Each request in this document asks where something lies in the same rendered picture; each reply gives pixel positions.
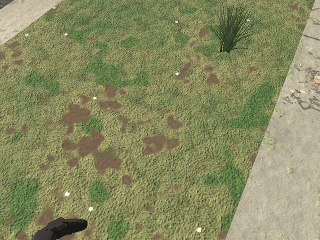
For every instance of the left robot hand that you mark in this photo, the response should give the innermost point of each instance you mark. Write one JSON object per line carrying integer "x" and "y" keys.
{"x": 59, "y": 228}

